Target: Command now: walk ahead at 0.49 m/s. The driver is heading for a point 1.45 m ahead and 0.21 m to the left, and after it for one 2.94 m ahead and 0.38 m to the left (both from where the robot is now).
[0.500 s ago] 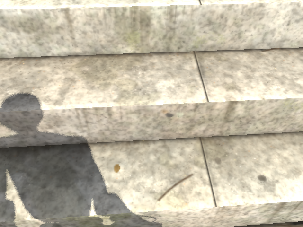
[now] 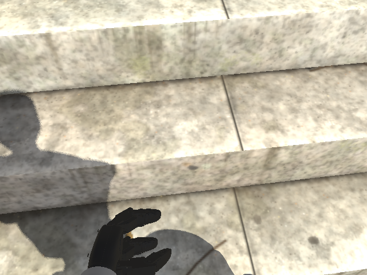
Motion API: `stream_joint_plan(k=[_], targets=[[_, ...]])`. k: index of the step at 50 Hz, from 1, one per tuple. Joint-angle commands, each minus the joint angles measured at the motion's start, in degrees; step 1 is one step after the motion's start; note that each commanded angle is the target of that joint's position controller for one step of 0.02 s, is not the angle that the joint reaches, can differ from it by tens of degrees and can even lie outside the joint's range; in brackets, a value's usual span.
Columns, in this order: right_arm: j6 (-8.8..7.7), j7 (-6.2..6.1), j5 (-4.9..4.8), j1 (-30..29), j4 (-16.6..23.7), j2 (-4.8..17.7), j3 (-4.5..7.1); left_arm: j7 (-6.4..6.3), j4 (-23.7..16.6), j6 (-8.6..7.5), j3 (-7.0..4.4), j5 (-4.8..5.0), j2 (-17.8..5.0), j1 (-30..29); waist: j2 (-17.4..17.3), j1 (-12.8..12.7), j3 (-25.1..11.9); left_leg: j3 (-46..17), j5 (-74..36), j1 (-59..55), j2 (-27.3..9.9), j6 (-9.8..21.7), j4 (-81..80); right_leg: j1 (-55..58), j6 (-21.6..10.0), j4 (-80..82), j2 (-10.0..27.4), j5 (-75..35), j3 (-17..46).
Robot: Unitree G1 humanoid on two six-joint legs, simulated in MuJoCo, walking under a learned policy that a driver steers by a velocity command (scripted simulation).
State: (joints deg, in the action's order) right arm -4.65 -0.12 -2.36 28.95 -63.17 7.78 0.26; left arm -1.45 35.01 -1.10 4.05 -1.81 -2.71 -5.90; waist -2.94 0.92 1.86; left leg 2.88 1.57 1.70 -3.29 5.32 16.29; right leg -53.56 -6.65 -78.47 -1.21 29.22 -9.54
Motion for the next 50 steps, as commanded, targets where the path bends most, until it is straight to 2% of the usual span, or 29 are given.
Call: stream_joint_plan(k=[1, 2, 4, 6, 8, 12, 16, 20, 21, 23, 24, 25, 26, 27, 28, 29, 30, 32, 33, 34, 36, 38, 39, 41, 43, 46, 48, 49, 50], targets=[[-3.19, 4.21, 2.56, -8.0, 9.98, 12.0, 4.64, -2.11, 8.71, 3.89, -8.93, -0.85, -21.83, 26.03, 21.95, -12.98, -26.93, -5.63, -6.58, 26.83, 9.99, 3.13, 73.61, 43.48, -14.92, 59.95, 14.61, 30.02, 64.86], [-2.35, 3.79, 5.77, -9.61, 14.51, 5.02, 3.79, -1.15, 9.18, 3.4, -9.24, 0.27, -20.84, 17.06, 14.27, -6.75, -20.24, -15.33, -0.32, 36.78, 9.28, 1.73, 98.25, 35.04, -12.46, 63.66, 17.76, 33.5, 66.86], [0.46, 0.49, 6.45, -15.66, 20.96, -0.98, 1.68, 0.25, 15.92, 0.42, -7.02, -0.07, -12.16, 13.62, 1.96, 0.57, 0.1, -12.34, 2.87, 49.87, 6.3, 2.71, 105.22, 20.36, -5.51, 56.79, 15.35, 22.43, 46.06], [1.21, -0.75, 5.04, -7.97, 20.09, -3.84, -0.01, 1.61, 22.7, -2.09, -4.91, -1.25, -3.47, 17.36, 1.41, 5.43, 3.45, -13.15, 7.98, 54.17, 6.06, 3.84, 104.13, 19.75, -0.87, 55.52, 10.95, 6.9, 28.73], [1.77, -1.17, 4.27, -8.34, 19.64, -5.04, -1.01, 2.35, 26.38, -3.86, -4.8, -0.43, -2.98, 22.57, 2.28, 4.86, 4.83, -12.68, 5.93, 59.7, 5.58, 4.16, 101.41, 23.18, -0.19, 55.38, 9.65, -2.88, 20.77], [2.22, -1.66, 2.97, -15.41, 19.94, -5.61, -1.52, 2.68, 29.14, -6.26, -4.93, 0.01, -7.3, 31.39, 4.35, 1.52, 1.86, -6.34, 3.74, 69.93, 6.2, 2.83, 114.16, 29.63, -3.44, 59.63, 12.9, -8.1, 19.91], [2.06, -2.69, 4.21, -32.09, 28.1, -4.97, -2.54, 2.72, 30.68, -7.9, -4.99, 0.37, -9.41, 35.84, 6.43, -1.5, 4.51, -4.96, 13.44, 85.48, 2.88, 2.77, 118.64, 40.0, -3.88, 65.61, 15.15, -4.48, 22.04], [3.07, -0.94, 4.07, -38.49, 33.4, -3.25, -2.78, 0.0, 31.44, -6.95, -5.25, 1.13, -9.29, 39.3, 7.6, -3.27, 3.23, 1.69, 15.62, 77.65, -2.8, 1.51, 95.72, 42.9, -4.29, 72.84, 13.08, -8.61, 18.23], [3.61, -0.37, 3.73, -39.6, 34.03, -4.42, -3.49, -1.31, 31.36, -6.69, -6.08, 2.23, -11.23, 41.89, 9.02, -5.03, 1.34, 3.75, 20.93, 71.82, -3.86, 2.1, 86.26, 45.97, -6.59, 80.23, 14.86, -17.84, 18.15], [4.45, 0.32, 2.44, -39.01, 33.53, -8.33, -4.81, -2.36, 31.99, -4.92, -6.27, 1.72, -9.71, 44.03, 11.32, -4.95, -1.36, 7.24, 27.56, 57.28, -2.54, 4.85, 71.91, 49.14, -7.3, 81.17, 14.29, -38.36, 10.36], [4.08, 0.55, 1.32, -32.67, 30.15, -7.59, -4.4, -2.28, 27.85, -4.93, -5.83, 2.29, -10.58, 38.78, 8.7, -1.0, -5.85, 10.07, 30.78, 41.76, 1.76, 5.91, 62.24, 46.5, -6.53, 73.91, 13.21, -69.83, 4.6], [3.68, 0.02, -0.3, -25.02, 27.48, -4.14, -2.87, -1.39, 26.82, -5.92, -5.97, 2.8, -13.32, 42.04, 11.94, 1.65, -12.45, 14.05, 31.79, 28.54, 7.53, 5.99, 59.96, 47.19, -7.76, 63.71, 15.18, -104.73, 5.21], [3.51, -0.71, 1.58, -13.14, 24.65, -0.29, -1.25, -0.04, 26.72, -6.95, -6.93, 3.85, -17.27, 40.18, 15.33, 8.1, -19.78, 9.55, 29.79, 19.65, 7.66, 6.9, 53.59, 51.14, -6.69, 49.95, 17.27, -117.13, 6.16], [3.01, -1.02, 3.41, -4.31, 22.09, 4.63, 0.72, 1.74, 23.81, -7.91, -7.99, 4.54, -19.04, 36.33, 11.93, 11.91, -25.69, -5.27, 31.09, 8.84, 1.71, 8.81, 45.17, 43.15, -3.85, 34.74, 14.31, -103.83, 6.46], [3.63, -2.3, 4.87, 1.08, 19.25, 10.36, 2.87, 3.65, 19.84, -8.07, -8.12, 3.76, -15.84, 32.87, -1.99, 12.61, -25.63, -36.35, 52.36, 3.96, -9.85, 14.23, 22.49, 27.18, -0.71, 14.09, 4.82, -76.25, 6.97], [4.65, -2.94, 3.97, -1.92, 17.05, 13.56, 4.78, 4.76, 16.81, -7.99, -8.81, 0.4, -12.6, 26.07, -9.36, 10.92, -22.28, -61.12, 60.67, 7.35, -14.54, 15.53, -2.02, 16.49, 0.32, -12.52, -2.67, -29.24, 12.4], [4.09, -2.48, 3.12, -9.03, 15.53, 13.69, 5.29, 4.89, 12.55, -7.24, -8.11, -1.66, -7.5, 23.34, -3.76, 4.82, -15.88, -57.43, 59.88, 12.78, -15.76, 11.01, -1.78, 7.4, 0.34, -29.41, -0.86, -28.9, 19.19], [2.34, -1.75, 3.52, -12.97, 9.22, 3.63, 3.11, 3.69, 6.71, -6.0, -6.49, -1.72, -2.5, 18.49, 1.6, -0.35, -0.61, -38.76, 49.36, 25.41, -13.82, 7.25, 7.2, -4.4, -1.77, -38.54, 1.5, -31.17, 15.38], [1.14, -1.16, 4.6, -12.44, 5.66, -2.46, 1.44, 3.13, 5.1, -6.04, -5.14, -1.25, 0.53, 19.17, 1.55, -3.24, 0.97, -30.71, 39.82, 27.56, -11.88, 5.54, 7.92, -8.05, -3.19, -43.76, 0.61, -29.47, 17.24], [0.0, -0.38, 4.83, -13.1, 3.73, -4.82, 0.84, 2.75, 5.65, -5.18, -4.39, -0.68, 1.89, 21.85, 1.76, -5.58, 2.0, -23.18, 33.43, 28.63, -9.93, 3.05, 7.89, -9.43, -4.09, -44.35, 0.49, -29.12, 18.79], [-1.75, 0.8, 3.65, -10.33, 0.99, -3.87, 0.9, 1.7, 5.28, -3.49, -3.31, 0.11, 3.68, 21.93, 0.85, -7.09, 3.5, -14.5, 21.43, 26.21, -9.0, 1.96, 5.6, -15.07, -4.5, -45.14, 0.83, -27.43, 19.18], [-3.02, 1.25, 3.41, -12.37, 2.05, -1.96, 0.69, 0.69, 5.02, -2.69, -3.39, 0.7, 0.53, 19.49, 4.2, -8.14, 5.78, -7.37, 14.72, 32.43, -6.88, 1.9, 2.77, -10.81, -2.62, -34.31, 0.7, -30.24, 15.35], [-3.47, 1.29, 3.48, -9.39, 1.23, -0.88, 0.5, -0.32, 6.7, -2.24, -3.94, 1.98, 0.02, 17.47, 3.23, -5.36, 3.79, -7.33, 9.62, 28.16, -7.65, 4.34, 0.76, -14.37, -2.49, -47.28, -2.12, -27.5, 11.24], [-4.74, 1.35, 3.07, -3.45, -0.32, 2.98, 1.06, -1.01, 2.14, -2.37, -2.78, 1.71, 2.01, 9.76, 0.28, -3.6, 4.91, -9.7, 10.86, 17.98, -10.44, 5.28, -3.22, -27.9, -3.14, -55.12, -0.43, -18.92, 11.52], [-4.59, 0.97, 3.95, 0.64, -1.02, 4.4, 1.7, -0.7, -3.31, -2.25, -2.4, 0.88, 1.77, 0.03, -0.42, -1.42, 5.8, -8.91, 18.62, 8.77, -10.67, 4.35, -6.26, -36.35, -4.2, -53.56, 2.36, -9.95, 9.87], [-3.31, -0.97, 2.93, 6.5, -2.0, 2.72, 1.19, 1.39, -9.52, -1.75, -1.11, 1.34, 0.95, -10.78, 0.88, 1.64, 4.88, -5.04, 13.51, 8.1, -7.79, 4.04, -15.28, -28.0, -2.83, -29.89, 6.58, -9.7, 1.03], [-2.28, -2.67, 1.01, 8.41, -1.52, 3.83, 1.91, 2.36, -9.23, -0.51, 0.06, 1.54, 2.66, -9.49, -2.94, 3.4, -1.07, -0.07, -8.74, 6.12, -7.96, 6.94, -24.1, -6.78, -4.62, -9.38, 6.87, -7.7, -3.61], [-2.85, -2.58, -0.04, 3.57, 2.14, 4.18, 1.45, 2.81, -5.53, -1.2, -0.64, 2.86, 1.74, -2.15, -1.4, -0.25, -5.8, 4.54, -44.28, 8.95, -7.12, 7.73, -16.35, 11.42, -5.14, 1.92, 2.86, -8.92, -6.22], [-3.98, -2.46, -0.05, 6.0, 3.67, 9.85, 2.51, 1.92, -2.89, -1.03, -2.0, 3.27, -0.98, 5.44, -3.55, -3.14, -14.79, 3.8, -74.64, 4.56, -10.22, 8.1, -5.63, 22.61, -4.57, 3.09, -2.21, -5.58, -8.39]])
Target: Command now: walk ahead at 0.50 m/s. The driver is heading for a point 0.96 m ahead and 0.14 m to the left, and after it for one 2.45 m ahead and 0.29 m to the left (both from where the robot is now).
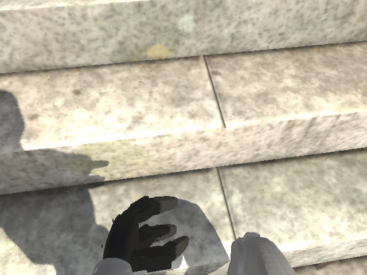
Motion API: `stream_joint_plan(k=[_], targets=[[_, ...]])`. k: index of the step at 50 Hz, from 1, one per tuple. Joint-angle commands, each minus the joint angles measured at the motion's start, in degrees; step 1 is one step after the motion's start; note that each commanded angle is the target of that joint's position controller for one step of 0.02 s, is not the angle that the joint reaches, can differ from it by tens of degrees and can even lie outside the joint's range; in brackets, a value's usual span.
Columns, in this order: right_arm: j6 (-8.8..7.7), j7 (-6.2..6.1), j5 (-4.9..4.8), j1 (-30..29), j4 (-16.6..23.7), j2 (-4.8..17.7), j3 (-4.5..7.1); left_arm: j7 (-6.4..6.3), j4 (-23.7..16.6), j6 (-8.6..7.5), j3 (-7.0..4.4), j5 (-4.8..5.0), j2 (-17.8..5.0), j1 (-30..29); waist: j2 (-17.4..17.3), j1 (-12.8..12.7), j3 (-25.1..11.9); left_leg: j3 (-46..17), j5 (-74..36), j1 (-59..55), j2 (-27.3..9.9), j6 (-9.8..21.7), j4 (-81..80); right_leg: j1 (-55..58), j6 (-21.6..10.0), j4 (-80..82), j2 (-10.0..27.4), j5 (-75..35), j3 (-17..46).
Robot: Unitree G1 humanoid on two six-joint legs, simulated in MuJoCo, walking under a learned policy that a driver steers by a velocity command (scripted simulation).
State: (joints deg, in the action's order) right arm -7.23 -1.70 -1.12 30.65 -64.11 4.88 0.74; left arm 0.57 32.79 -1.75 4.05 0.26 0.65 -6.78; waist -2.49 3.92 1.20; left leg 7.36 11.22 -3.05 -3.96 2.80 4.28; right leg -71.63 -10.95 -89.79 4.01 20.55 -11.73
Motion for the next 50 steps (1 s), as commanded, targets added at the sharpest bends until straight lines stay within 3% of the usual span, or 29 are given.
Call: stream_joint_plan(k=[1, 2, 3, 4, 5, 7, 9, 11, 13, 17, 20, 22, 23, 24, 25, 27, 28, 29, 30, 32, 34, 35, 38, 39, 43, 46, 48, 49, 50], targets=[[-2.6, -0.2, -1.48, 3.55, 5.27, 16.94, 3.24, -0.93, 2.09, 0.3, -2.98, 0.59, -6.26, 17.49, -9.57, -11.13, -22.42, -2.21, -100.88, 1.44, -12.45, 10.58, 18.45, 47.43, -0.94, 18.02, -8.71, 4.56, -2.01], [-3.45, 1.51, -1.87, -0.23, 6.87, 19.08, 4.47, -1.14, 3.5, 0.69, -4.71, -0.93, -11.26, 24.05, -11.6, -15.07, -27.04, -2.02, -97.39, -1.68, -11.5, 8.57, 31.08, 53.43, -1.31, 28.52, -8.91, 5.39, 2.72], [-4.32, 3.22, -2.02, 0.25, 10.03, 15.76, 4.22, -1.77, 6.41, 0.33, -6.61, -2.61, -16.01, 28.28, -3.78, -14.43, -29.68, -5.0, -82.13, 15.32, -6.18, 5.9, 48.42, 65.1, -5.54, 35.76, 1.17, 15.1, 23.96], [-4.35, 5.33, -0.69, -5.6, 13.15, 12.39, 4.58, -2.88, 8.7, 1.69, -8.93, -2.93, -20.91, 31.57, 9.07, -16.32, -28.72, -6.43, -28.34, 29.55, 6.6, 4.1, 74.97, 66.51, -11.27, 63.25, 11.72, 29.48, 55.21], [-3.6, 5.57, 2.17, -9.27, 16.21, 7.87, 5.06, -2.58, 9.12, 2.14, -10.08, -1.6, -22.38, 21.35, 10.52, -11.81, -26.95, -15.03, -11.18, 40.46, 8.89, 1.82, 105.54, 62.6, -9.65, 75.4, 14.16, 34.52, 70.08], [-2.5, 3.52, 4.92, -16.68, 23.88, 2.01, 2.95, -1.62, 16.25, -0.84, -8.81, -0.94, -15.22, 16.9, 0.77, -5.22, -11.17, -15.21, -17.31, 53.55, 5.65, 4.27, 115.48, 51.41, -3.21, 68.29, 12.91, 27.8, 52.43], [-1.24, 2.63, 4.07, -16.29, 25.9, -3.23, 0.31, -1.07, 24.81, -2.87, -6.75, -2.05, -6.53, 21.93, -1.7, -1.49, -1.73, -16.28, -13.75, 62.45, 5.51, 7.22, 121.49, 45.92, -0.94, 64.68, 9.58, 9.36, 35.86], [0.44, 1.87, 3.04, -13.35, 25.0, -6.45, -1.34, -0.67, 28.2, -4.52, -5.93, -1.94, -4.36, 26.5, -0.47, 0.26, 1.48, -17.33, -11.5, 68.16, 5.65, 7.75, 121.25, 46.74, 1.6, 65.87, 7.49, -5.35, 24.81], [1.81, 1.59, 2.01, -19.27, 27.33, -6.06, -2.32, 0.2, 28.46, -6.0, -5.65, -1.83, -7.11, 26.73, 1.05, 0.55, 4.72, -15.38, -6.49, 72.97, 5.47, 6.86, 118.28, 45.05, 3.0, 70.55, 7.67, -9.81, 19.19], [3.68, -0.91, 1.04, -32.41, 33.37, -4.89, -3.26, 1.6, 30.31, -8.11, -5.74, -1.17, -12.65, 33.12, 5.17, -1.34, 5.08, -10.38, 5.43, 87.28, 5.69, 7.73, 130.76, 52.68, 2.56, 78.11, 7.96, -7.58, 16.09], [4.35, -0.07, 1.65, -41.61, 37.76, -3.13, -4.29, 0.16, 30.78, -7.17, -5.26, 0.46, -11.54, 36.84, 2.87, -3.72, 3.81, -0.65, 3.0, 80.12, 1.32, 6.27, 108.55, 51.22, 3.68, 84.34, 4.52, -5.86, 13.2], [5.03, 1.33, 1.29, -45.73, 39.2, -4.37, -5.36, -2.49, 30.0, -5.96, -6.45, 0.23, -14.44, 40.78, 6.82, -7.04, -2.08, 5.14, 5.6, 62.08, -0.47, 6.59, 89.51, 55.34, 0.72, 94.41, 5.24, -25.28, 10.93], [4.88, 1.67, -0.23, -40.21, 34.96, -4.82, -5.53, -3.11, 27.42, -5.89, -6.03, 1.88, -13.67, 36.98, 5.99, -4.3, -6.9, 8.39, 6.15, 45.56, 2.86, 7.59, 78.22, 53.86, 0.48, 90.94, 4.67, -51.21, 5.77], [4.94, 1.0, -1.49, -35.44, 33.15, -3.13, -5.03, -3.37, 26.37, -6.92, -6.65, 2.33, -17.18, 39.87, 8.8, -3.39, -12.52, 9.54, 11.05, 35.4, 6.87, 7.56, 73.93, 57.95, -0.82, 82.52, 6.31, -85.44, 5.38], [5.73, 0.39, -0.45, -24.99, 30.11, -0.98, -3.65, -3.32, 25.55, -7.83, -7.41, 1.59, -20.7, 39.82, 12.8, 1.15, -19.82, 8.03, 15.64, 32.38, 8.17, 8.18, 72.81, 67.79, -2.55, 72.54, 9.86, -108.34, 6.65], [6.06, 0.43, 2.84, -12.51, 26.35, 6.91, -0.59, -0.77, 22.7, -8.81, -8.82, 1.72, -23.04, 35.18, 15.24, 6.96, -27.21, 0.07, 20.45, 22.48, 8.67, 9.71, 56.59, 74.82, -1.39, 48.76, 10.7, -104.24, 7.21], [6.06, -0.29, 4.48, -6.88, 23.33, 12.45, 1.7, 0.67, 17.98, -9.23, -8.46, 1.78, -19.45, 34.53, 5.82, 6.19, -28.32, -29.11, 33.16, 12.15, -4.45, 16.14, 44.74, 54.58, 1.95, 29.92, 4.12, -85.05, 8.77], [8.1, -1.48, 3.79, -8.26, 21.84, 15.24, 3.8, 2.39, 15.18, -8.43, -9.83, -0.63, -18.1, 25.63, -7.57, 7.56, -24.13, -64.18, 49.92, 13.78, -9.76, 22.32, 14.12, 36.64, 3.69, 0.57, -10.03, -24.28, 10.56], [7.64, -0.99, 2.4, -18.14, 21.85, 15.79, 4.85, 2.85, 9.9, -7.78, -8.84, -4.41, -11.68, 24.11, -3.48, 1.1, -19.43, -67.27, 52.83, 17.37, -11.77, 18.78, 8.99, 25.08, 5.21, -25.5, -7.46, -19.04, 18.83], [5.0, -0.57, 2.56, -18.75, 13.77, 8.21, 3.13, 1.77, 2.44, -6.91, -5.77, -5.29, -4.77, 17.59, 4.2, -4.57, -1.92, -47.71, 37.49, 29.37, -9.2, 13.48, 15.85, 10.45, 3.31, -34.86, -4.58, -19.65, 17.21], [2.97, 0.68, 2.8, -17.06, 7.53, -0.16, 1.09, 0.22, 2.99, -5.32, -3.88, -3.74, -1.78, 21.71, 6.72, -9.17, 2.22, -31.5, 20.47, 33.72, -4.68, 9.72, 18.59, 7.81, 2.73, -36.31, -2.84, -19.31, 16.64], [2.33, 1.12, 2.42, -14.51, 6.3, -0.28, 1.04, -0.38, 3.16, -4.46, -3.0, -3.64, -0.34, 23.28, 6.28, -9.77, 3.0, -26.36, 13.71, 33.22, -3.11, 8.65, 19.24, 6.33, 2.75, -34.69, -1.81, -19.29, 15.97], [0.37, 1.66, 2.57, -15.53, 7.37, 2.91, 0.96, -1.45, 2.36, -2.83, -2.95, -3.06, -4.22, 18.99, 6.13, -10.12, 5.37, -16.03, -1.67, 38.6, 0.3, 8.04, 19.25, 8.79, 4.8, -20.09, -0.92, -20.02, 12.51], [-0.23, 1.67, 2.73, -10.98, 7.26, 3.84, 0.75, -2.36, 1.35, -2.64, -2.39, -2.22, -2.56, 14.33, 2.2, -6.68, 3.62, -20.44, -16.05, 33.11, -3.32, 10.64, 17.79, 3.16, 5.01, -35.72, -2.91, -15.73, 7.87], [-0.45, 1.02, 3.33, -2.17, 7.22, 10.24, 2.92, -3.04, -7.21, -2.53, -1.66, -2.43, -2.33, 0.7, -1.86, -1.63, 1.4, -26.52, -7.91, 12.21, -6.66, 10.81, 12.78, -16.19, 4.6, -42.11, 0.28, -1.18, 10.48], [1.78, -0.81, 2.2, 2.36, 7.89, 8.89, 3.51, -1.52, -12.39, -1.39, -0.88, -2.96, -2.73, -8.11, 0.18, 1.83, 0.11, -25.6, -8.6, 10.89, -3.16, 10.31, 9.67, -9.99, 6.73, -20.14, 1.33, -2.72, 7.51], [2.65, -2.17, 1.59, 3.46, 9.31, 12.13, 5.5, -1.05, -15.01, -0.09, -0.16, -1.67, -1.61, -11.11, -4.36, 3.07, -3.99, -24.13, -23.99, 8.86, -5.93, 11.21, 0.15, 6.73, 5.56, -0.17, 1.4, 6.38, 6.18], [2.99, -2.0, 2.68, -2.6, 12.27, 12.46, 5.59, -1.16, -11.13, -0.07, -0.19, -0.04, 0.15, -2.23, -7.08, -1.73, -9.58, -14.88, -45.17, 11.72, -4.01, 9.47, 4.4, 23.55, 3.51, 7.04, -1.21, 9.23, 3.86], [2.57, -1.17, 2.25, -4.46, 14.64, 13.94, 5.87, -1.73, -7.98, -0.05, -1.36, 0.66, -2.58, 4.23, -6.35, -4.28, -16.57, -13.02, -72.77, 12.35, -3.52, 8.12, 10.36, 38.49, 2.58, 12.17, -5.15, 6.22, 2.01]])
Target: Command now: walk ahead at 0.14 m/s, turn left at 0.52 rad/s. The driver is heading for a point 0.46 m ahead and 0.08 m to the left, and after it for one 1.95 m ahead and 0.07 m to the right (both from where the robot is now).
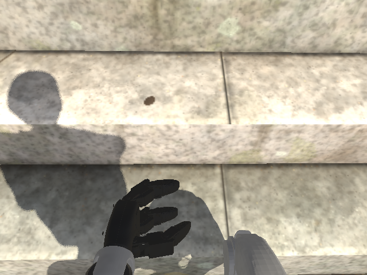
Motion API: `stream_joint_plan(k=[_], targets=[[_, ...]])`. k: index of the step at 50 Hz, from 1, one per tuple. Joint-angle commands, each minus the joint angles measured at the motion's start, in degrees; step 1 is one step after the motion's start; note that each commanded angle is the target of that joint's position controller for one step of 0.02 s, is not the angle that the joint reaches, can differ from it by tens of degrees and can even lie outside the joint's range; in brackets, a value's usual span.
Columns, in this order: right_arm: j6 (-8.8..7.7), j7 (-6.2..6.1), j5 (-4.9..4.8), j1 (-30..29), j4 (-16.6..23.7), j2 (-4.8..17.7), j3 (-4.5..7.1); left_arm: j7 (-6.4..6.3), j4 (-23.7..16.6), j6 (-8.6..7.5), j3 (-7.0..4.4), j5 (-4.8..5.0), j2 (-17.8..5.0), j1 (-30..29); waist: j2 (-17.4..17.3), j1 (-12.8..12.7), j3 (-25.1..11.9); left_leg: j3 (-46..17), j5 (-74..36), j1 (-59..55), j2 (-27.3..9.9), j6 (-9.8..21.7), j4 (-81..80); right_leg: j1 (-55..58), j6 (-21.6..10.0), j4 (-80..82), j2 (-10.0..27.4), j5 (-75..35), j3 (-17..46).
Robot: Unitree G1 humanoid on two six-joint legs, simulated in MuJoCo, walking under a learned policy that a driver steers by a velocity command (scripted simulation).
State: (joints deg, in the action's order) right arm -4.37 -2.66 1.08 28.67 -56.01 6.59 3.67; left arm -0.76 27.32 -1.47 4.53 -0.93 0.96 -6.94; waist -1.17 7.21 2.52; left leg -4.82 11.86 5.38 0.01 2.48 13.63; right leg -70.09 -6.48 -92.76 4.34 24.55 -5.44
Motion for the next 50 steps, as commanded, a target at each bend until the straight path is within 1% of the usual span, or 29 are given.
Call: stream_joint_plan(k=[1, 2, 3, 4, 5, 7, 8, 10, 12, 16, 21, 22, 23, 25, 28, 29, 30, 31, 32, 33, 34, 38, 41, 42, 45, 47, 48, 49, 50], targets=[[-1.78, 1.21, -1.7, -4.65, 8.09, 14.22, 3.64, -1.28, -0.01, -0.17, -4.19, 2.52, -7.77, 14.26, -9.95, -11.8, -24.46, -3.46, -89.28, 0.47, -8.84, 7.32, 8.76, 47.19, -2.01, 20.53, -6.61, -1.15, -2.73], [-3.84, 2.58, -3.28, -9.7, 9.73, 16.94, 4.49, -2.29, 1.23, -0.31, -6.28, 2.0, -12.83, 21.75, -9.84, -17.63, -28.34, -3.44, -86.68, 0.49, -7.76, 5.48, 21.09, 55.79, -1.99, 32.07, -5.17, -3.6, 2.92], [-4.58, 4.18, -4.38, -13.65, 14.09, 13.41, 4.25, -3.16, 2.89, -1.0, -8.35, -0.55, -18.36, 27.05, 4.26, -19.06, -32.41, -2.84, -57.39, 17.93, -0.86, 1.04, 41.85, 69.18, -7.66, 41.25, 10.29, -18.19, 25.98], [-3.65, 4.94, -1.23, -13.77, 17.43, 10.3, 3.87, -4.07, 1.44, 0.88, -9.46, -1.07, -21.4, 23.55, 20.6, -18.06, -33.66, -1.56, 2.73, 27.22, 9.39, -1.41, 71.99, 64.06, -14.65, 63.95, 20.69, -23.88, 51.67], [-2.01, 4.86, 2.12, -12.46, 19.05, 5.65, 3.24, -3.98, 0.74, 1.47, -9.59, -0.05, -18.74, 15.11, 16.23, -12.51, -29.49, -8.32, 3.44, 33.3, 6.05, -1.79, 90.43, 55.93, -13.44, 66.43, 20.62, -7.74, 52.03], [2.0, 2.32, 4.2, -13.72, 21.3, 1.23, 1.84, -3.92, 5.38, 1.83, -7.58, 0.43, -8.93, 5.22, 6.18, -3.57, -9.59, -3.13, -6.09, 41.7, 1.18, 0.17, 94.1, 37.41, -6.91, 58.36, 16.75, 17.84, 35.35], [3.29, 1.29, 4.56, -12.88, 21.29, 0.87, 1.1, -3.79, 8.28, 1.3, -6.73, 0.47, -6.31, 5.44, 1.5, -1.4, -2.89, -2.74, -6.81, 42.34, 1.09, 0.39, 93.77, 30.58, -3.66, 56.83, 13.98, 15.35, 27.26], [5.2, 0.39, 3.16, -10.54, 20.95, -0.28, -0.1, -3.14, 12.62, -0.33, -6.85, -0.91, -6.99, 7.24, 0.29, 0.6, 0.5, -1.54, -9.14, 43.52, 2.39, 0.17, 96.31, 27.47, -1.94, 56.67, 12.58, 6.46, 16.42], [5.38, -0.12, 1.89, -13.34, 22.34, -0.04, -0.48, -2.26, 15.67, -2.28, -7.37, -0.68, -9.17, 10.84, 4.17, -0.44, 1.04, -1.65, -11.33, 49.54, 2.9, -0.47, 98.47, 32.1, -2.65, 58.53, 13.4, -1.7, 11.92], [5.99, -0.36, 2.43, -19.44, 26.21, 4.98, 1.0, -2.68, 14.56, -2.98, -9.0, -1.04, -14.04, 13.37, 3.39, -1.71, -3.82, -2.78, -17.3, 52.72, -1.24, -2.7, 88.98, 42.94, -2.06, 61.81, 17.31, -2.58, 9.85], [5.71, 2.78, 0.83, -29.36, 30.9, 6.29, 0.95, -4.51, 13.78, -2.84, -11.75, -2.41, -21.85, 20.17, 8.74, -7.45, -5.5, 4.95, -2.26, 48.8, -6.56, -2.08, 63.32, 55.72, -1.98, 76.11, 20.42, 17.77, 9.0], [5.69, 3.83, 0.24, -29.45, 29.58, 6.79, 0.83, -4.5, 13.6, -2.52, -11.86, -2.22, -21.91, 20.62, 7.21, -9.14, -5.8, 9.79, 3.8, 42.29, -5.57, -1.34, 55.61, 55.57, -1.24, 77.66, 18.99, 14.7, 3.72], [5.68, 4.48, -0.63, -28.41, 29.48, 6.38, 0.76, -4.41, 12.58, -2.46, -12.16, -2.33, -23.74, 18.57, 10.95, -8.27, -7.39, 10.1, 9.13, 32.98, -6.4, 0.09, 48.98, 54.24, -0.06, 78.67, 18.11, 10.54, 0.24], [5.59, 4.38, -0.43, -23.54, 27.92, 7.2, 1.39, -3.76, 13.51, -2.12, -12.41, -1.99, -24.34, 18.9, 10.27, -7.97, -7.27, 14.03, 13.1, 22.3, -4.25, 1.76, 40.49, 53.84, 0.06, 78.06, 17.93, 12.1, -3.48], [3.83, 5.27, -0.33, -13.1, 21.4, 6.78, 1.42, -0.9, 16.12, -0.21, -11.45, -1.25, -22.61, 22.61, 3.81, -5.59, -4.23, 17.41, 7.67, 10.09, 0.83, 3.56, 17.27, 56.0, 0.02, 66.35, 14.11, 9.21, -7.07], [2.57, 5.84, 0.24, -7.8, 17.84, 6.12, 1.35, 0.03, 17.37, 0.4, -10.32, -1.11, -18.7, 25.13, -2.04, -4.75, -5.69, 14.73, 6.16, 3.85, 2.6, 3.0, 11.76, 55.38, 0.32, 52.73, 9.42, 0.34, -10.31], [1.23, 6.4, 0.73, -3.34, 17.39, 5.87, 0.84, 0.5, 15.87, 0.22, -8.97, -1.2, -14.99, 23.38, -3.8, -2.01, -5.31, 3.09, 4.66, -2.74, -4.35, 2.28, 10.62, 44.55, 1.54, 40.62, 8.73, -1.07, -8.6], [1.85, 4.91, 0.62, 2.93, 16.45, 15.59, 3.12, 1.39, 10.11, -0.23, -8.8, 0.97, -14.87, 18.33, -20.32, 0.93, -8.1, -25.33, 11.67, -14.65, -18.29, 9.94, -0.72, 21.59, 6.3, 23.48, -0.58, 3.5, -7.7], [1.72, 3.95, 0.36, 1.9, 17.56, 15.78, 3.47, 0.96, 10.95, -0.13, -9.39, -0.06, -16.03, 18.01, -14.89, 0.57, -7.47, -33.14, 13.17, -9.86, -23.32, 13.73, -4.6, 16.77, 7.32, 1.53, 0.41, 1.64, -0.78], [1.2, 3.54, 1.48, -1.42, 18.25, 14.43, 2.66, 0.59, 11.06, -1.0, -9.27, 0.42, -14.84, 14.03, -9.59, -0.14, -5.17, -26.79, 13.43, -6.26, -22.9, 14.77, -2.74, 11.81, 7.02, -14.91, 0.61, -3.6, 3.27], [0.27, 3.51, 2.37, -3.66, 18.27, 13.53, 2.25, -0.03, 10.69, -1.74, -8.6, 1.04, -13.44, 13.08, -4.07, -1.76, -3.68, -19.69, 9.15, -4.06, -20.45, 12.26, 0.51, 8.78, 6.31, -22.7, -0.13, -6.96, 5.86], [-2.3, 3.1, 1.95, 0.95, 9.74, 6.75, -0.56, 0.31, 7.15, -1.69, -6.32, 0.34, -7.73, 11.0, 0.65, -5.56, -0.57, -6.53, 4.21, -4.15, -18.84, 6.68, 3.09, -7.12, 0.4, -44.65, -6.51, -6.47, 12.3], [-3.72, 3.25, 1.6, -0.15, 6.45, 7.06, -1.26, -0.29, 5.67, -0.28, -5.22, 0.66, -6.23, 10.13, 1.21, -8.48, 2.28, -0.12, 6.44, -0.33, -20.34, 4.67, -0.02, -15.13, -0.44, -50.62, -8.65, -5.91, 12.09], [-3.87, 3.47, 1.39, -1.41, 5.61, 7.45, -1.55, -0.95, 3.56, 0.51, -4.85, 0.45, -6.34, 5.07, 0.48, -8.68, 3.65, 2.7, 3.8, 3.14, -19.65, 3.13, -3.56, -14.34, -0.89, -47.36, -9.05, -4.89, 9.72], [-3.51, 2.09, -0.24, -0.52, 1.87, 6.52, -2.84, -1.22, -1.16, 2.73, -3.21, 0.68, -5.69, -3.09, -0.81, -8.79, 7.65, 11.88, -6.77, 14.44, -12.95, 0.73, -11.71, -3.15, -0.8, -24.96, -6.48, -7.4, 1.94], [-2.94, 0.52, -1.93, -0.74, 1.13, 10.24, -2.63, -0.7, -0.97, 3.37, -3.14, 1.28, -8.1, -1.61, -3.38, -8.72, 3.91, 17.71, -36.31, 8.12, -11.4, 2.92, -16.65, 7.96, -2.13, -9.98, -4.84, 0.18, -5.01], [-3.11, -0.05, -2.78, -5.46, 3.56, 11.34, -2.8, -0.48, 3.11, 3.24, -3.01, 2.61, -7.47, 6.92, -5.54, -12.72, -1.86, 23.43, -69.93, 10.27, -10.81, 4.18, -10.49, 25.25, -4.1, -1.01, -6.66, 0.26, -10.12], [-3.77, -0.97, -4.97, -4.27, 4.44, 15.74, -1.78, -0.61, 4.96, 3.19, -2.93, 3.65, -8.29, 11.11, -6.97, -13.76, -7.33, 21.28, -93.94, 7.53, -13.32, 6.0, -4.57, 35.33, -4.5, 6.28, -8.68, 0.77, -11.91], [-3.87, -1.32, -5.56, -4.72, 5.22, 18.48, -0.78, -1.09, 8.39, 3.17, -3.74, 2.96, -9.07, 20.47, -9.34, -17.7, -14.19, 19.26, -109.64, 0.58, -16.81, 6.9, 6.39, 41.28, -5.04, 9.0, -10.41, 2.87, -11.32]])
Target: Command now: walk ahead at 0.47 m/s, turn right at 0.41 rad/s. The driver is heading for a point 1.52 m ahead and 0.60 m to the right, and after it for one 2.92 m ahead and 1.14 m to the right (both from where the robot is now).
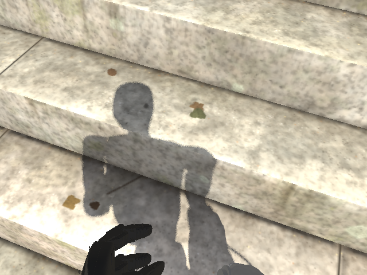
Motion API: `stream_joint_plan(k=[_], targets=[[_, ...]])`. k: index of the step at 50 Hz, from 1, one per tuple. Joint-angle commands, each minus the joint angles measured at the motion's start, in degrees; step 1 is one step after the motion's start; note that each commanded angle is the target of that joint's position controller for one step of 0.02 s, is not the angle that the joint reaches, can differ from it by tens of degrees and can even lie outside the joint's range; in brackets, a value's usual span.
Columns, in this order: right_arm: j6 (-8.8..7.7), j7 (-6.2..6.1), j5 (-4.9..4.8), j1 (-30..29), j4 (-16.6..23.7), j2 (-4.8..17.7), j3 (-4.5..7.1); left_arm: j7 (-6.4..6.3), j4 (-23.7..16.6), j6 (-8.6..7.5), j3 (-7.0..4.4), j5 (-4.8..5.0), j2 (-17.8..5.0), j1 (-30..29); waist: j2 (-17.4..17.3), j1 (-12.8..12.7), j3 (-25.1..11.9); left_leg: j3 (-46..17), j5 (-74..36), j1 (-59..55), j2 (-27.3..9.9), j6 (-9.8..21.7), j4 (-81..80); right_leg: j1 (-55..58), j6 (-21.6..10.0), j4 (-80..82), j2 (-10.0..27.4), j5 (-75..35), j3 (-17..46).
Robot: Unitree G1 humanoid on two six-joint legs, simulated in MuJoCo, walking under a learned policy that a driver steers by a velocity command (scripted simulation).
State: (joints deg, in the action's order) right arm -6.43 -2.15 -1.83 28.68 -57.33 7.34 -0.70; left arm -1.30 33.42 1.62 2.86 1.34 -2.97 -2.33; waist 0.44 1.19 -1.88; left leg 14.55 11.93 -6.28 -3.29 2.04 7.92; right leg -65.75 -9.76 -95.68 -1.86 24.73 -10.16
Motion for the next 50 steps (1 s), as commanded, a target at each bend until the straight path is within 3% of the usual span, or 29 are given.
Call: stream_joint_plan(k=[1, 2, 3, 4, 5, 7, 9, 12, 13, 15, 18, 20, 21, 23, 24, 25, 26, 27, 28, 30, 32, 37, 40, 43, 45, 47, 48, 49, 50], targets=[[-1.08, -0.88, -3.1, -5.96, 7.84, 19.99, 4.67, -0.75, 3.4, -0.62, -3.04, 0.35, -7.97, 20.19, -13.26, -12.2, -14.79, -1.63, -115.3, 6.99, -14.6, 9.1, 24.01, 41.41, -1.72, 21.24, -7.19, 9.15, -4.84], [-0.68, 0.48, -2.22, -6.19, 10.21, 19.95, 5.2, -0.12, 3.11, -1.2, -4.31, -0.72, -10.71, 19.69, -11.97, -12.47, -16.43, -2.73, -108.54, 8.15, -13.25, 9.4, 40.03, 46.91, -2.34, 34.08, -9.81, 12.03, 3.28], [-1.38, 1.99, 0.84, -6.47, 12.62, 14.14, 4.77, 0.34, 3.27, -1.41, -6.77, -2.27, -16.63, 19.7, -1.65, -10.04, -14.83, -6.63, -52.64, 23.17, -6.09, 4.7, 61.64, 53.5, -7.33, 48.85, 1.17, 9.24, 31.17], [-1.3, 4.91, 3.03, -17.04, 18.38, 11.46, 4.87, -0.78, 6.24, -0.22, -8.98, -1.09, -21.04, 19.7, 8.3, -10.08, -11.49, -13.88, -8.91, 47.31, 8.07, 1.03, 85.99, 57.19, -11.94, 74.9, 6.43, 11.7, 63.91], [-2.06, 6.39, 6.34, -14.17, 21.69, 6.01, 3.49, -1.25, 6.02, -1.06, -8.67, -1.33, -19.32, 15.57, 3.17, -4.53, -7.9, -20.24, -8.01, 55.51, 6.79, 0.64, 104.04, 52.49, -11.04, 79.32, 9.46, 14.81, 65.92], [-2.23, 5.3, 6.26, -17.78, 24.82, 0.77, 1.21, -0.65, 11.83, -3.42, -7.51, -2.67, -12.51, 16.87, -5.53, -0.41, 3.78, -20.55, -13.25, 63.58, 4.08, 2.33, 110.17, 41.36, -6.01, 73.54, 8.66, 10.83, 52.38], [-0.23, 3.08, 5.46, -19.22, 26.86, -1.76, -0.3, -0.17, 15.23, -5.41, -6.26, -3.25, -8.24, 16.09, -3.67, 1.58, 6.33, -19.03, -8.47, 69.23, 3.76, 3.14, 120.33, 37.62, -4.82, 72.15, 5.32, -1.33, 40.78], [1.54, 1.62, 5.84, -25.41, 29.77, -2.52, -1.69, 1.25, 17.22, -7.28, -5.92, -1.21, -9.75, 19.61, -4.55, 2.06, 10.3, -16.62, -2.27, 77.22, -0.71, 2.4, 109.0, 38.62, -2.34, 74.8, 4.57, -13.75, 29.59], [1.75, 1.54, 5.83, -29.65, 31.16, -1.9, -1.98, 1.25, 17.62, -7.67, -5.65, -1.37, -9.56, 21.25, -5.44, 0.76, 11.21, -13.98, -1.69, 76.64, -0.95, 1.91, 102.94, 36.8, -1.57, 76.04, 3.1, -16.54, 27.44], [1.73, 1.0, 5.53, -35.06, 33.11, -4.46, -2.53, 0.99, 20.24, -8.74, -6.08, -2.88, -12.0, 29.97, 3.0, -4.07, 6.07, -11.14, 6.85, 89.58, 0.01, 3.28, 123.23, 50.69, -4.56, 78.81, 7.6, -24.54, 32.4], [1.88, 1.76, 6.73, -47.52, 39.91, -6.2, -4.21, 0.43, 22.66, -7.86, -6.83, -1.61, -13.14, 36.52, 1.36, -7.15, 7.52, -10.05, 13.1, 90.45, -1.01, 5.17, 106.86, 53.53, -1.73, 84.84, 5.51, -23.36, 29.85], [2.71, 2.34, 5.22, -50.27, 41.57, -3.71, -4.48, -1.27, 21.27, -6.34, -6.91, 0.43, -12.23, 36.55, 0.51, -8.12, 1.83, -1.97, 11.55, 57.28, 1.39, 4.86, 76.6, 45.75, -1.59, 96.34, 4.99, -53.21, 24.22], [2.51, 2.49, 3.43, -40.13, 36.88, -3.75, -3.64, -1.7, 18.27, -6.87, -6.85, 0.33, -12.22, 31.55, 4.14, -2.53, -8.03, -0.61, 9.05, 34.05, 5.74, 5.69, 69.88, 41.3, -1.49, 88.73, 4.86, -84.85, 20.54], [4.68, 0.66, 2.06, -15.22, 30.84, 5.38, 1.39, -1.13, 12.09, -9.96, -11.36, 0.45, -26.01, 22.12, 9.86, 10.65, -28.64, -10.5, 10.01, 17.66, 5.66, 6.03, 62.62, 56.86, -1.36, 67.48, 10.78, -114.33, 25.29], [4.52, 0.93, 2.79, -11.74, 28.31, 9.02, 2.94, 0.51, 10.78, -11.54, -11.78, 0.76, -25.6, 17.65, 3.36, 13.79, -29.11, -11.2, 10.1, 13.61, 5.97, 5.73, 48.22, 58.39, -0.34, 53.62, 8.3, -109.15, 23.98], [3.75, 0.64, 4.23, -8.64, 25.29, 12.67, 4.75, 2.5, 8.64, -13.17, -10.72, 0.78, -19.25, 16.69, -9.34, 13.5, -30.08, -32.59, 12.63, 1.89, -6.39, 11.8, 36.04, 43.01, 2.67, 30.88, -0.49, -70.64, 22.65], [5.04, -0.25, 4.34, -13.93, 25.37, 16.61, 6.13, 3.56, 6.26, -12.42, -10.56, -1.52, -15.97, 17.03, -22.45, 10.11, -32.23, -64.81, 12.88, 6.2, -18.56, 19.99, 17.52, 30.6, 6.93, -4.49, -9.55, -20.89, 19.04], [5.98, -0.31, 2.98, -18.66, 24.41, 11.4, 5.7, 3.65, 2.48, -11.66, -9.82, -4.76, -11.51, 14.69, -10.93, 5.1, -25.47, -66.3, 28.89, 11.91, -18.55, 18.75, 15.5, 21.66, 5.9, -20.02, -5.19, -21.22, 20.86], [4.41, 0.2, 2.09, -21.52, 20.41, 6.76, 4.76, 3.19, 1.0, -10.97, -8.1, -6.02, -7.33, 12.95, -2.25, 1.43, -15.87, -59.89, 39.35, 17.38, -16.95, 16.91, 16.83, 14.26, 4.02, -25.09, -2.81, -25.23, 19.0], [1.41, 0.36, 3.29, -17.67, 10.34, 0.61, 3.39, 2.06, -2.17, -8.38, -4.84, -5.79, -1.26, 11.12, 3.34, -3.15, 0.31, -42.78, 26.23, 29.22, -15.46, 10.94, 17.01, 4.87, 0.5, -29.79, -0.32, -20.39, 21.69], [-0.43, 0.81, 4.13, -15.64, 5.82, -2.43, 2.64, 1.03, -1.28, -5.61, -3.69, -3.35, -0.09, 15.33, 3.34, -7.15, 4.97, -29.35, 9.01, 31.81, -14.15, 7.36, 13.22, 1.81, 0.78, -31.08, 1.38, -16.0, 22.39], [-3.68, 3.01, 4.58, -9.42, 0.0, 5.25, 3.82, -0.95, -6.24, -3.02, -3.46, -1.81, -0.8, -0.94, -2.68, -4.37, 8.33, -13.28, -1.96, 22.29, -15.74, 6.96, 0.86, -15.32, -0.54, -42.39, -0.17, -3.11, 18.26], [-3.15, 3.01, 3.44, -6.74, -1.18, 7.34, 3.78, -0.73, -12.12, -2.57, -2.21, -2.43, -1.16, -10.71, 3.04, -5.24, 10.29, -5.19, 6.16, 21.6, -10.5, 3.14, -5.04, -14.86, -0.64, -21.23, 2.78, -0.39, 14.1], [-1.32, 1.15, 1.05, -3.99, -0.11, 10.05, 3.83, 1.79, -12.42, -1.35, -1.1, -2.12, -3.09, -11.72, -1.61, -1.61, 1.82, 1.83, -16.23, 24.11, -6.56, 8.61, -16.67, 17.17, -0.72, 11.15, 4.1, -2.88, -2.26], [-2.23, 0.06, -0.28, -2.99, 3.21, 18.58, 5.35, 1.18, -6.3, -0.67, -2.56, -1.84, -4.33, 2.73, -8.99, -5.58, -11.62, 1.51, -85.71, 11.43, -12.04, 11.06, 1.36, 34.88, 0.41, 16.99, -2.61, 1.91, -7.35], [-2.28, 2.38, -2.09, -5.75, 6.2, 22.22, 7.33, 0.64, -1.57, -1.46, -4.27, -2.42, -8.86, 18.8, -14.12, -11.86, -25.34, -1.86, -99.45, -0.36, -12.74, 8.25, 28.32, 47.66, -0.97, 37.31, -6.4, 0.19, 1.22], [-3.54, 4.37, -0.71, -6.61, 10.19, 18.66, 6.99, 0.13, 0.73, -1.62, -6.41, -2.92, -14.85, 21.25, -9.0, -10.92, -26.31, -6.6, -75.1, 18.75, -7.8, 4.34, 46.39, 59.03, -4.49, 47.63, 1.01, 5.87, 25.06], [-3.92, 6.82, 0.69, -10.7, 14.48, 13.29, 6.72, -0.16, 1.78, -0.71, -9.92, -2.78, -22.57, 22.01, 5.65, -10.35, -27.01, -11.71, -10.77, 38.2, 4.66, 0.47, 74.64, 64.57, -7.58, 71.29, 11.94, 18.63, 58.04], [-3.25, 6.57, 3.21, -12.46, 16.32, 7.33, 6.07, 0.14, 1.25, -0.54, -10.78, -2.79, -23.15, 14.74, 2.85, -7.79, -27.51, -23.15, -8.24, 47.05, 5.13, -0.06, 103.1, 61.9, -5.53, 77.36, 16.05, 23.13, 64.27]])
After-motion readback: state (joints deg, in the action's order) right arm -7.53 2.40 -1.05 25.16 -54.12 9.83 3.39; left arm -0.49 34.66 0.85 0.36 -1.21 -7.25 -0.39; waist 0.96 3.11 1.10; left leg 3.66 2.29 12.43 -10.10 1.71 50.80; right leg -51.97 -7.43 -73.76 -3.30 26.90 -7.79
